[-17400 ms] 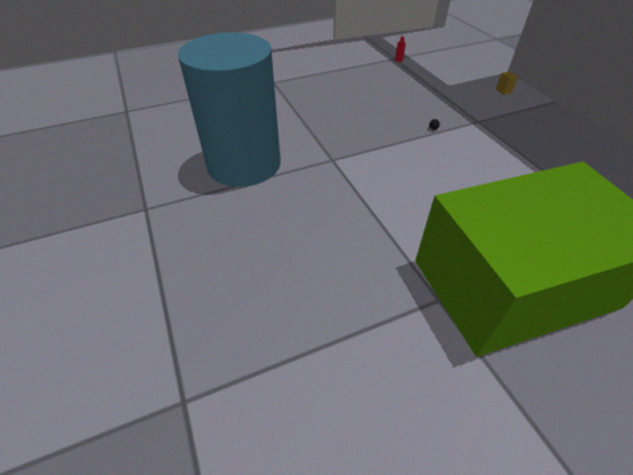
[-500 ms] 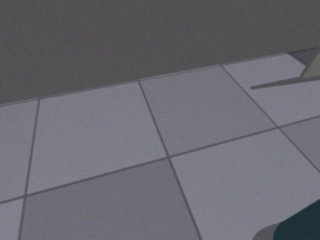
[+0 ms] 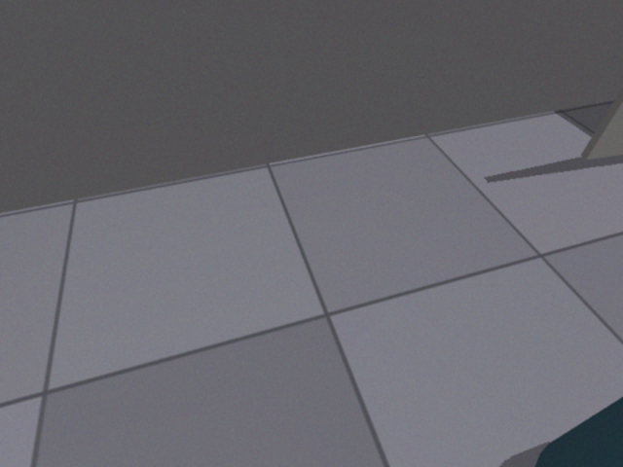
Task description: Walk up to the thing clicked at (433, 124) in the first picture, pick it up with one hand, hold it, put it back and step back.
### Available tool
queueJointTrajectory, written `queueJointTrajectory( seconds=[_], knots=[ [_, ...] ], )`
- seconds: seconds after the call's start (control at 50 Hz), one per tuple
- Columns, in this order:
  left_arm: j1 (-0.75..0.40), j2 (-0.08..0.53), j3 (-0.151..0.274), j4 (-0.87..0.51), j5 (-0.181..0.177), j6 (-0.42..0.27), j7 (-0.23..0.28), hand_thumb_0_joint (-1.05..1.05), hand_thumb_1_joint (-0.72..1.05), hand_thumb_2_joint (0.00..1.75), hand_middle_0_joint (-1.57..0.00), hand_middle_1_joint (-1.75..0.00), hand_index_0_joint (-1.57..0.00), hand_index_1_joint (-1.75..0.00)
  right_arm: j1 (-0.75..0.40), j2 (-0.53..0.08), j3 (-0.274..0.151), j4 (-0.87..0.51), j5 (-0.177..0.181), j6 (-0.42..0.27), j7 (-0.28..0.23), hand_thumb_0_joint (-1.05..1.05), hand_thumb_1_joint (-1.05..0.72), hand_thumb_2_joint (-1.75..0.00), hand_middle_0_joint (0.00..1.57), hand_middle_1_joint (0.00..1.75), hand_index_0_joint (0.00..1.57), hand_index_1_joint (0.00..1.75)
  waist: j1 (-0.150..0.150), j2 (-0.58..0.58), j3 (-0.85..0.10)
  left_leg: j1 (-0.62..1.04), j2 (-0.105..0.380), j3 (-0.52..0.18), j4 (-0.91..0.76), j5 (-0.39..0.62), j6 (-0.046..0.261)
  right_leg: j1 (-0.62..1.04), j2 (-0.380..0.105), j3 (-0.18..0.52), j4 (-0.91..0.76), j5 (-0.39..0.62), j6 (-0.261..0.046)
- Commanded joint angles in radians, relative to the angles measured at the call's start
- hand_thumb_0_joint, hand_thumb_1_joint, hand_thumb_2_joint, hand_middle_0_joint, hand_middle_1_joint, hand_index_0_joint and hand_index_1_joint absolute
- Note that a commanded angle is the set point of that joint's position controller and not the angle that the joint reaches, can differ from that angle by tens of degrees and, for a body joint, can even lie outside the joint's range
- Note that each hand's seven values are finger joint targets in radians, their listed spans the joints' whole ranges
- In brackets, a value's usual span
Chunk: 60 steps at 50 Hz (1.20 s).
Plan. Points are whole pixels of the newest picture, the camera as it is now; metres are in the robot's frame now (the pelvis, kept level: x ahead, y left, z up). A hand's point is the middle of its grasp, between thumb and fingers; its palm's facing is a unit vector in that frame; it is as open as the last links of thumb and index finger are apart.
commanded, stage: walk up
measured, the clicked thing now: out of the picture +0.44 -1.88 -0.75
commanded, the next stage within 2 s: none
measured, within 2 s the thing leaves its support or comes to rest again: neither
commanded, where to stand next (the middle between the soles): +0.48 +0.02 m, yaw +1 degrees
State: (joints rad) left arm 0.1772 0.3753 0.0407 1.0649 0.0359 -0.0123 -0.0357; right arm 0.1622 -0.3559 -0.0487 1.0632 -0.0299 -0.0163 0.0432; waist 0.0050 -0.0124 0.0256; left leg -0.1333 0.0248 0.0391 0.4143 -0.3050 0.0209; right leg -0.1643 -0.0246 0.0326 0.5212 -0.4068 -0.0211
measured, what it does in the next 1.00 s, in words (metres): walks ahead, turning right: left foot, then right foot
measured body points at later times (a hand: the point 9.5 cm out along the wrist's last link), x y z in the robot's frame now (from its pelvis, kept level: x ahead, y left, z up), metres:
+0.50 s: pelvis +0.15 -0.01 -0.02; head +0.17 +0.00 +0.42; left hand +0.14 +0.31 -0.14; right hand +0.26 -0.32 -0.13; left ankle +0.27 +0.10 -0.74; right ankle +0.02 -0.13 -0.74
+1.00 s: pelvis +0.33 -0.02 -0.04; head +0.33 -0.06 +0.41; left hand +0.45 +0.32 -0.10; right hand +0.32 -0.36 -0.17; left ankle +0.29 +0.11 -0.70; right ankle +0.36 -0.14 -0.74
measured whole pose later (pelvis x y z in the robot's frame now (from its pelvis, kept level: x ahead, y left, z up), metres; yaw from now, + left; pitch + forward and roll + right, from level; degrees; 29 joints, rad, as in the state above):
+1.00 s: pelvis +0.33 -0.02 -0.04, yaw -16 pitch -3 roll +0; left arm 0.40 0.45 0.09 0.81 0.02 -0.09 0.01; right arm 0.27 -0.47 -0.10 0.77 -0.04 0.05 0.07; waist 0.01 0.11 0.08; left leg -0.31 0.08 0.11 1.08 -0.54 0.03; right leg -0.41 -0.04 -0.10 0.79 -0.32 -0.04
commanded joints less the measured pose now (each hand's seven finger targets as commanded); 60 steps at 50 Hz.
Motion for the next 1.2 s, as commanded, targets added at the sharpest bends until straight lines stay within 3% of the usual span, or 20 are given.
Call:
queueJointTrajectory(
  seconds=[0.0, 0.04, 0.08, 0.1, 0.12, 0.14, 0.24, 0.38, 0.44, 0.46, 0.48, 0.5, 0.52, 0.62, 0.78, 0.86, 0.9, 0.94, 1.02, 1.18],
  knots=[
    [-0.083, 0.216, 0.063, -0.130, 0.000, -0.035, -0.009, 0.00, 0.90, 0.90, -0.20, -0.30, -0.20, -0.30, 0.032, -0.320, -0.099, -0.107, -0.011, -0.031, -0.009, 0.00, -0.90, -0.90, 0.20, 0.30, 0.20, 0.30, -0.046, 0.137, 0.085, 0.064, 0.318, -0.373, -0.251, -0.316, 0.232, -0.321, -0.037, 0.002, 0.171, -0.097, -0.009],
    [-0.014, 0.204, 0.071, -0.133, -0.007, -0.040, -0.023, 0.00, 0.90, 0.90, -0.20, -0.30, -0.20, -0.30, -0.014, -0.334, -0.106, -0.147, -0.013, -0.026, -0.001, 0.00, -0.90, -0.90, 0.20, 0.30, 0.20, 0.30, -0.011, 0.203, 0.065, -0.003, 0.290, -0.299, -0.232, -0.320, 0.202, -0.191, -0.054, -0.011, 0.050, -0.088, -0.019],
    [0.219, 0.207, 0.090, -0.050, -0.004, -0.053, -0.009, 0.00, 0.90, 0.90, -0.20, -0.30, -0.20, -0.30, -0.138, -0.256, -0.088, -0.194, -0.004, -0.012, 0.004, 0.00, -0.90, -0.90, 0.20, 0.30, 0.20, 0.30, 0.123, 0.094, 0.000, -0.204, 0.143, -0.099, 0.046, -0.174, 0.099, 0.206, 0.012, -0.069, -0.127, 0.138, -0.014],
    [0.318, 0.291, 0.118, -0.027, 0.010, -0.062, 0.006, 0.00, 0.90, 0.90, -0.20, -0.30, -0.20, -0.30, -0.118, -0.161, -0.058, -0.216, 0.002, -0.007, 0.004, 0.00, -0.90, -0.90, 0.20, 0.30, 0.20, 0.30, 0.158, -0.203, 0.006, -0.432, -0.005, 0.033, 0.395, -0.257, 0.037, 0.330, -0.116, 0.201, -0.287, -0.101, -0.026],
    [0.273, 0.398, 0.136, -0.075, 0.015, -0.070, 0.015, 0.00, 0.90, 0.90, -0.20, -0.30, -0.20, -0.30, -0.110, -0.160, -0.051, -0.244, 0.005, -0.001, -0.001, 0.00, -0.90, -0.90, 0.20, 0.30, 0.20, 0.30, 0.135, -0.263, 0.084, -0.589, -0.093, -0.083, 0.571, -0.268, 0.008, 0.226, -0.329, 0.582, -0.453, -0.339, -0.095],
    [0.164, 0.392, 0.129, -0.130, 0.007, -0.070, 0.016, 0.00, 0.90, 0.90, -0.20, -0.30, -0.20, -0.30, -0.080, -0.226, -0.065, -0.222, 0.010, -0.002, -0.006, 0.00, -0.90, -0.90, 0.20, 0.30, 0.20, 0.30, 0.095, -0.106, 0.156, -0.557, -0.028, -0.203, 0.608, -0.189, 0.010, 0.129, -0.382, 0.586, -0.456, -0.363, -0.160],
    [0.091, 0.258, 0.094, -0.192, -0.025, -0.085, 0.024, 0.00, 0.90, 0.90, -0.20, -0.30, -0.20, -0.30, 0.072, -0.227, -0.064, -0.171, 0.014, -0.016, 0.010, 0.00, -0.90, -0.90, 0.20, 0.30, 0.20, 0.30, 0.007, -0.098, 0.097, -0.433, 0.019, -0.160, 0.516, 0.005, -0.019, 0.171, -0.208, 0.097, -0.317, 0.437, -0.133],
    [0.158, 0.279, 0.096, -0.242, -0.020, -0.072, 0.022, 0.00, 0.90, 0.90, -0.20, -0.30, -0.20, -0.30, -0.046, -0.203, -0.069, -0.272, 0.006, -0.016, 0.033, 0.00, -0.90, -0.90, 0.20, 0.30, 0.20, 0.30, 0.056, -0.108, 0.097, -0.321, 0.020, -0.008, 0.212, 0.127, 0.005, 0.151, -0.199, -0.014, -0.223, 0.586, -0.142],
    [0.134, 0.298, 0.090, -0.266, -0.027, -0.070, 0.028, 0.00, 0.90, 0.90, -0.20, -0.30, -0.20, -0.30, 0.055, -0.213, -0.087, -0.263, 0.001, -0.021, 0.029, 0.00, -0.90, -0.90, 0.20, 0.30, 0.20, 0.30, -0.015, -0.066, 0.054, -0.108, -0.002, 0.038, 0.149, 0.168, 0.043, 0.050, -0.202, -0.042, -0.082, 0.642, -0.137],
    [0.227, 0.250, 0.064, -0.259, -0.043, -0.060, 0.030, 0.00, 0.90, 0.90, -0.20, -0.30, -0.20, -0.30, 0.059, -0.242, -0.103, -0.294, -0.012, -0.031, 0.023, 0.00, -0.90, -0.90, 0.20, 0.30, 0.20, 0.30, -0.059, 0.060, 0.025, 0.096, -0.034, 0.039, 0.123, 0.083, 0.055, -0.123, -0.161, 0.081, 0.074, 0.649, -0.113],
    [0.246, 0.208, 0.049, -0.270, -0.045, -0.063, 0.029, 0.00, 0.90, 0.90, -0.20, -0.30, -0.20, -0.30, 0.161, -0.299, -0.125, -0.283, -0.021, -0.037, 0.014, 0.00, -0.90, -0.90, 0.20, 0.30, 0.20, 0.30, -0.111, 0.180, -0.035, 0.268, 0.075, -0.109, 0.059, -0.048, 0.108, -0.265, -0.076, 0.009, 0.317, 0.574, -0.080],
    [0.255, 0.158, 0.038, -0.298, -0.054, -0.063, 0.032, 0.00, 0.90, 0.90, -0.20, -0.30, -0.20, -0.30, 0.259, -0.362, -0.139, -0.293, -0.030, -0.044, 0.004, 0.00, -0.90, -0.90, 0.20, 0.30, 0.20, 0.30, -0.140, 0.316, -0.159, 0.365, 0.371, -0.500, -0.077, -0.217, 0.199, -0.401, 0.051, -0.052, 0.607, 0.091, -0.039],
    [0.240, 0.238, 0.052, -0.284, -0.041, -0.056, 0.041, 0.00, 0.90, 0.90, -0.20, -0.30, -0.20, -0.30, 0.212, -0.390, -0.148, -0.312, 0.014, -0.044, 0.003, 0.00, -0.90, -0.90, 0.20, 0.30, 0.20, 0.30, -0.130, 0.196, -0.176, 0.213, 0.482, -0.609, -0.196, -0.301, 0.250, -0.356, 0.030, 0.039, 0.723, -0.122, -0.052],
    [0.310, 0.245, 0.066, -0.226, -0.045, -0.037, 0.011, 0.00, 0.90, 0.90, -0.20, -0.30, -0.20, -0.30, 0.031, -0.259, -0.101, -0.375, 0.026, -0.049, 0.001, 0.00, -0.90, -0.90, 0.20, 0.30, 0.20, 0.30, -0.020, 0.165, 0.036, -0.053, 0.298, -0.101, -0.212, -0.091, 0.153, -0.324, -0.091, -0.029, 0.582, 0.057, -0.006],
    [0.239, 0.222, 0.086, -0.264, -0.026, -0.044, -0.004, 0.00, 0.90, 0.90, -0.20, -0.30, -0.20, -0.30, 0.021, -0.288, -0.107, -0.433, -0.001, -0.030, 0.023, 0.00, -0.90, -0.90, 0.20, 0.30, 0.20, 0.30, -0.040, 0.162, 0.063, -0.107, 0.298, 0.075, -0.168, -0.208, 0.179, -0.263, -0.088, -0.130, 0.201, 0.180, 0.019],
    [0.342, 0.251, 0.102, -0.248, -0.015, -0.060, 0.021, 0.00, 0.90, 0.90, -0.20, -0.30, -0.20, -0.30, -0.054, -0.277, -0.103, -0.465, -0.006, 0.007, 0.032, 0.00, -0.90, -0.90, 0.20, 0.30, 0.20, 0.30, 0.047, 0.078, 0.032, -0.246, 0.270, 0.124, 0.049, -0.354, 0.151, -0.045, -0.052, -0.164, 0.138, 0.217, -0.003],
    [0.504, 0.362, 0.144, -0.219, -0.010, -0.080, 0.054, 0.00, 0.90, 0.90, -0.20, -0.30, -0.20, -0.30, -0.011, -0.184, -0.064, -0.476, -0.012, 0.014, 0.031, 0.00, -0.90, -0.90, 0.20, 0.30, 0.20, 0.30, 0.144, -0.213, -0.029, -0.488, 0.112, 0.182, 0.561, -0.243, 0.074, 0.227, -0.096, 0.099, -0.005, -0.064, -0.071],
    [0.468, 0.432, 0.138, -0.285, -0.025, -0.088, 0.078, 0.00, 0.90, 0.90, -0.20, -0.30, -0.20, -0.30, 0.005, -0.250, -0.074, -0.492, -0.004, 0.021, 0.025, 0.00, -0.90, -0.90, 0.20, 0.30, 0.20, 0.30, 0.097, -0.168, 0.010, -0.649, 0.023, -0.067, 0.887, -0.301, -0.007, 0.127, -0.423, 0.782, -0.261, -0.023, -0.275],
    [0.312, 0.368, 0.122, -0.318, -0.042, -0.097, 0.104, 0.00, 0.90, 0.90, -0.20, -0.30, -0.20, -0.30, 0.101, -0.272, -0.083, -0.416, 0.003, 0.040, 0.012, 0.00, -0.90, -0.90, 0.20, 0.30, 0.20, 0.30, 0.000, -0.095, 0.008, -0.549, 0.134, -0.129, 0.814, -0.139, -0.018, 0.009, -0.273, 0.358, -0.107, 0.310, -0.195],
    [0.238, 0.344, 0.089, -0.370, -0.017, -0.096, 0.101, 0.00, 0.90, 0.90, -0.20, -0.30, -0.20, -0.30, 0.062, -0.234, -0.093, -0.399, 0.019, 0.044, -0.009, 0.00, -0.90, -0.90, 0.20, 0.30, 0.20, 0.30, -0.002, -0.162, -0.003, -0.343, 0.089, -0.025, 0.579, 0.000, -0.015, -0.232, -0.176, 0.159, 0.072, 0.711, -0.189]
  ],
)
